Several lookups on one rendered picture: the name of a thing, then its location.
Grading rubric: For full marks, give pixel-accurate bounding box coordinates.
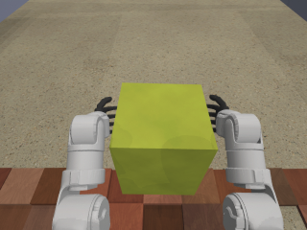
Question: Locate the left robot upper arm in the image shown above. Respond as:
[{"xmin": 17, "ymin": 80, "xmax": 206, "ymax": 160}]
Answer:
[{"xmin": 53, "ymin": 194, "xmax": 110, "ymax": 230}]

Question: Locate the right robot forearm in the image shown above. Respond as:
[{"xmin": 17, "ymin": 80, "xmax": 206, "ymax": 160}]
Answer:
[{"xmin": 216, "ymin": 109, "xmax": 284, "ymax": 227}]

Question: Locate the robot left hand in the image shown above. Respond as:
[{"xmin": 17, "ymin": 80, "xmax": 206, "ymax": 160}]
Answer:
[{"xmin": 94, "ymin": 97, "xmax": 117, "ymax": 134}]

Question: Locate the carton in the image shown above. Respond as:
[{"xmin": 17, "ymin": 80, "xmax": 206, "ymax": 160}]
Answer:
[{"xmin": 109, "ymin": 82, "xmax": 218, "ymax": 196}]

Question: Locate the robot right hand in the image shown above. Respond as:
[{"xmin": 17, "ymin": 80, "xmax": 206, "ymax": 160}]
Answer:
[{"xmin": 206, "ymin": 94, "xmax": 229, "ymax": 132}]

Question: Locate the right robot upper arm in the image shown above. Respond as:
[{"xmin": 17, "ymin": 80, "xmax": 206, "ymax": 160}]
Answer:
[{"xmin": 223, "ymin": 193, "xmax": 284, "ymax": 230}]

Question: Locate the left robot forearm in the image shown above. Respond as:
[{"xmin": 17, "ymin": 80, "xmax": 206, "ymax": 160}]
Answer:
[{"xmin": 52, "ymin": 111, "xmax": 110, "ymax": 230}]

